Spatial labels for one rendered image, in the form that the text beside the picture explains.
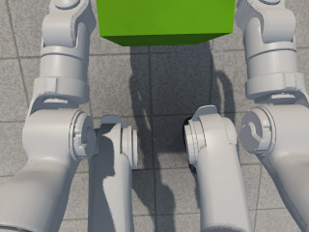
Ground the robot left upper arm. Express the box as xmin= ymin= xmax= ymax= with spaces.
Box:
xmin=0 ymin=109 xmax=97 ymax=232

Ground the right robot forearm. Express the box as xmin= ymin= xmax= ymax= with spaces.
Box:
xmin=235 ymin=0 xmax=309 ymax=109

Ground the robot right upper arm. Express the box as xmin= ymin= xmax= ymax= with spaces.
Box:
xmin=239 ymin=104 xmax=309 ymax=232

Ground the right robot shin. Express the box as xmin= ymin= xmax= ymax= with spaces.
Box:
xmin=191 ymin=105 xmax=239 ymax=167

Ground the left robot forearm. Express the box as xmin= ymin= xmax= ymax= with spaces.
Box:
xmin=22 ymin=0 xmax=97 ymax=154

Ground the carton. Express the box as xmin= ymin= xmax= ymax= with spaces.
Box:
xmin=96 ymin=0 xmax=236 ymax=46

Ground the robot shin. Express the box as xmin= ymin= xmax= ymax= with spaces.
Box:
xmin=191 ymin=105 xmax=239 ymax=167
xmin=88 ymin=114 xmax=127 ymax=166

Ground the left robot shin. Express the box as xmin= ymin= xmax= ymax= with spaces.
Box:
xmin=88 ymin=114 xmax=127 ymax=166

